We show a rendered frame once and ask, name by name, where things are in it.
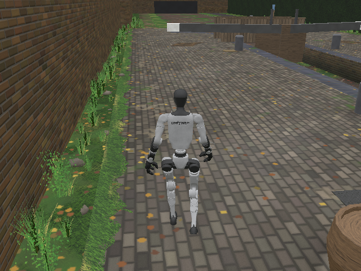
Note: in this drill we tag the robot right hand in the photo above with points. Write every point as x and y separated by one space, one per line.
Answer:
204 154

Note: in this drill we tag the robot left upper arm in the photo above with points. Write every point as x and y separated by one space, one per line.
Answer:
160 128

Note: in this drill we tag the robot left hand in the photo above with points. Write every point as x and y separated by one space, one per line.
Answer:
148 166

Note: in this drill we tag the right robot forearm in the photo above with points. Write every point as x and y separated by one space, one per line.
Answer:
207 146

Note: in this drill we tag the left robot forearm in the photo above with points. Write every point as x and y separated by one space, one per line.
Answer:
152 151

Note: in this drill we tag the humanoid robot torso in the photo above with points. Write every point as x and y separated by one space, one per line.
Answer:
180 129

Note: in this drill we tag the robot right upper arm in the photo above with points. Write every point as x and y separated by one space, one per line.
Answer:
197 118

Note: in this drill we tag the left robot foot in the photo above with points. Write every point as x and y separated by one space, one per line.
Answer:
173 220

